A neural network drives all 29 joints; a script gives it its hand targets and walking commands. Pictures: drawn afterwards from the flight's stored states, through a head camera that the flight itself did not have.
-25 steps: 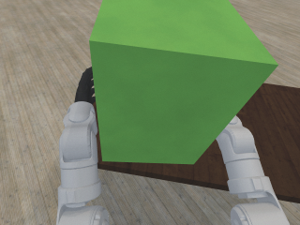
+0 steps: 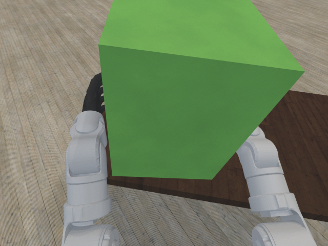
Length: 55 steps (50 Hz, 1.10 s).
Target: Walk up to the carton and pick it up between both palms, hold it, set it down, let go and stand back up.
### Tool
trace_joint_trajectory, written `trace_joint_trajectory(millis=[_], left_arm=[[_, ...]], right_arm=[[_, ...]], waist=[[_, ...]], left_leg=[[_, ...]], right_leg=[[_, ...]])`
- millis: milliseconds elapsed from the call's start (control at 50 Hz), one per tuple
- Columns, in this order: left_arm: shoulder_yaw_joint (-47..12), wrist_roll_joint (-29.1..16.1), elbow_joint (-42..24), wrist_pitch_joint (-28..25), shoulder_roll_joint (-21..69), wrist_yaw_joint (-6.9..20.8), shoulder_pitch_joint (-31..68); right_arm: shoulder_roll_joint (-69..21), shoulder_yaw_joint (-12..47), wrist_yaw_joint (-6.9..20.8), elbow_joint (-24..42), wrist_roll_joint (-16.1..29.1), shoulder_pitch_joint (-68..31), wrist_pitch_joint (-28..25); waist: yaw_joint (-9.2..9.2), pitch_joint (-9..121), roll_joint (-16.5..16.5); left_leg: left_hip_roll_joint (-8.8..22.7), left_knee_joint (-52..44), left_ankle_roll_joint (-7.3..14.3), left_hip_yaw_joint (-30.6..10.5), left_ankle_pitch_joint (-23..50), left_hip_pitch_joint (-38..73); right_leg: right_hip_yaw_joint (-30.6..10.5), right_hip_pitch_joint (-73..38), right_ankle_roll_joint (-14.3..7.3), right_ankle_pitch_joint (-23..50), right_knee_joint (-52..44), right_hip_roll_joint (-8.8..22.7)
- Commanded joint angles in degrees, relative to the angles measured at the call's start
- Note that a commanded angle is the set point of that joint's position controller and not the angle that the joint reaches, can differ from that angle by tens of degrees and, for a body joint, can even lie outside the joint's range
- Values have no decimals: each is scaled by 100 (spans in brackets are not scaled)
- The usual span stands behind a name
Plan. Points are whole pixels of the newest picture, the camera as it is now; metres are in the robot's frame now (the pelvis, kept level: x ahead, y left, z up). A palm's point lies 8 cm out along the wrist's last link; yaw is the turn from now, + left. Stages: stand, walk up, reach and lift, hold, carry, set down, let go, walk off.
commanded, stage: hold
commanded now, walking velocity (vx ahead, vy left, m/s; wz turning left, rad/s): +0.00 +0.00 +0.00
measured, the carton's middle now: (173, 83) +0.37 +0.00 +0.24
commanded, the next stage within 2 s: none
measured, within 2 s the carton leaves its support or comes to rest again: neither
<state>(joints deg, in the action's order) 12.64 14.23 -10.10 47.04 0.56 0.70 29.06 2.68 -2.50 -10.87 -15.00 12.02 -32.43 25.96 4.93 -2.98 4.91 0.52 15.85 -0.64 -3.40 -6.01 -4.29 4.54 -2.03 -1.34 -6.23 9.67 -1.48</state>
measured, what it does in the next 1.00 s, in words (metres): stands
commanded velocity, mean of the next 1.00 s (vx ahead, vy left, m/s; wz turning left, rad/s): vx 0.00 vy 0.00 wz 0.00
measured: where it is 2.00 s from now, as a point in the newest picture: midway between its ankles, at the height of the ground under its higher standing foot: outside the picture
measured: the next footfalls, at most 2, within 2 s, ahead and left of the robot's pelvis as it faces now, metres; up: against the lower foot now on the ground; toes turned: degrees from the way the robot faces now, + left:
none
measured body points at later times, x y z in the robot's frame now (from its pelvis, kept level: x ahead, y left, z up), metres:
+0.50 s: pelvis +0.00 +0.00 +0.00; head -0.01 +0.04 +0.45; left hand +0.36 +0.16 +0.19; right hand +0.37 -0.15 +0.18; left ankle +0.04 +0.12 -0.75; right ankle +0.00 -0.10 -0.75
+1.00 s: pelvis +0.00 +0.00 +0.00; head -0.01 +0.04 +0.45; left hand +0.36 +0.16 +0.19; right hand +0.37 -0.15 +0.18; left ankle +0.04 +0.12 -0.75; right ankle +0.00 -0.10 -0.75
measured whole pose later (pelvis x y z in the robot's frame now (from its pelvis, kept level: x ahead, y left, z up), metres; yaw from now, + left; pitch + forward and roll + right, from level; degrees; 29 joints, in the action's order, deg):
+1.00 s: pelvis +0.00 +0.00 +0.00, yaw +0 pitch -6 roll -1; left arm 12.4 14.2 -9.7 46.5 0.4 0.6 29.0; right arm 2.5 -2.6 -10.8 -15.4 11.8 -32.4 25.5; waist 5.0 -3.3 5.0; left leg 0.6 15.9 -0.7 -3.2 -5.9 -4.5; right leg 4.8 -1.8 -1.4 -6.2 9.9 -1.5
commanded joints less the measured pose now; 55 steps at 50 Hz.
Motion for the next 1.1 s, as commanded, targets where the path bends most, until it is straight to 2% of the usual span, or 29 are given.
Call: trace_joint_trajectory(millis=[0,60,140,160,240,300,340,440,560,760,840,920,980,1040,1080], left_arm=[[-2781,-838,-946,-367,2247,726,3593],[-2744,-835,-864,-360,2215,723,3627],[-2783,-833,-902,-376,2279,727,3493],[-2776,-829,-908,-379,2258,742,3484],[-2801,-809,-956,-374,2281,714,3512],[-2833,-877,-1014,-383,2250,726,3520],[-2844,-870,-1058,-394,2232,735,3524],[-2767,-830,-846,-362,2255,702,3526],[-2783,-858,-916,-406,2230,702,3593],[-2758,-808,-842,-373,2239,717,3488],[-2746,-842,-814,-419,2221,717,3542],[-2893,-893,-1009,-449,2273,667,3652],[-2825,-866,-899,-442,2253,656,3628],[-2746,-851,-745,-414,2246,679,3525],[-2780,-873,-867,-440,2232,701,3593]], right_arm=[[-1924,1901,227,1762,395,-3999,-362],[-1911,1874,239,1740,370,-4058,-368],[-1905,1902,222,1898,391,-3985,-394],[-1915,1943,213,1928,406,-3986,-383],[-1877,1927,235,1830,373,-3981,-371],[-1920,1950,232,1929,384,-3944,-392],[-1920,1964,224,1940,425,-3926,-382],[-1864,1882,251,1770,365,-3998,-372],[-1939,1930,239,1789,370,-3993,-378],[-1879,1867,243,1728,363,-3922,-392],[-1922,1886,252,1830,316,-4020,-414],[-1922,1876,287,1809,336,-4037,-456],[-1902,1848,299,1757,335,-4091,-447],[-1947,1882,281,1786,308,-4056,-442],[-1965,1904,259,1823,335,-4052,-444]], waist=[[77,2794,-759],[56,2741,-693],[77,2862,-816],[79,2858,-736],[75,2740,-785],[111,2859,-713],[101,2893,-804],[59,2681,-759],[47,2788,-695],[96,2717,-792],[79,2727,-670],[108,2881,-833],[47,2815,-807],[57,2813,-635],[67,2946,-673]], left_leg=[[-228,20,-56,309,1324,1094],[-218,-12,-31,306,1147,1017],[-239,53,-66,283,1453,1077],[-241,48,-53,278,1416,1089],[-213,14,-79,275,1320,1105],[-212,30,-58,277,1351,1159],[-234,45,-69,285,1461,1143],[-203,-23,-65,290,1124,1058],[-217,-4,-17,298,1241,1068],[-220,14,-86,297,1300,1115],[-226,-10,-35,309,1172,1029],[-201,-5,-77,315,1163,1072],[-192,-11,-59,310,1116,1050],[-218,-13,0,314,1129,1020],[-235,2,3,301,1218,1027]], right_leg=[[83,-427,243,1373,21,-80],[97,-393,252,1227,24,-71],[83,-512,241,1543,64,-75],[66,-511,252,1565,59,-68],[105,-386,227,1290,2,-76],[102,-428,248,1419,29,-82],[73,-486,255,1524,45,-100],[105,-329,225,1121,-4,-87],[81,-422,253,1360,31,-71],[100,-404,233,1294,4,-80],[111,-395,258,1306,19,-82],[113,-353,217,1165,40,-107],[123,-304,224,1097,32,-96],[88,-415,267,1286,42,-68],[76,-503,283,1457,88,-75]])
